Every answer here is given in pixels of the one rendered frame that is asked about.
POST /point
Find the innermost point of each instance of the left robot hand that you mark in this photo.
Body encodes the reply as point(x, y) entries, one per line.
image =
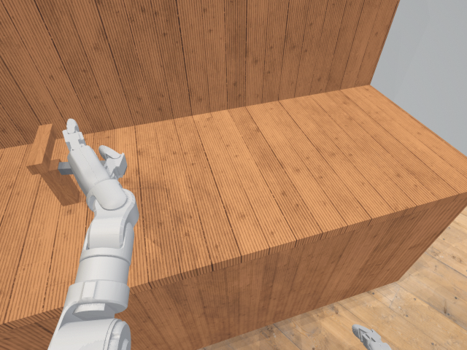
point(85, 164)

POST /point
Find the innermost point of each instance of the robot left forearm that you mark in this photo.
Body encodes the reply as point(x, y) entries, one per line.
point(100, 290)

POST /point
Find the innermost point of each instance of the left robot upper arm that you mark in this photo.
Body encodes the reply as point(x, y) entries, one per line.
point(103, 334)

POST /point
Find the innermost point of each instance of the right robot hand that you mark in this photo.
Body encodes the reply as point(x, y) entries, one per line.
point(370, 339)

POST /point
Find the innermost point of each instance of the tap lever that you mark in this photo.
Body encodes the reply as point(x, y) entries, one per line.
point(65, 169)

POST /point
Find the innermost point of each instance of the counter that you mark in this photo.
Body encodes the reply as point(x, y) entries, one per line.
point(270, 177)

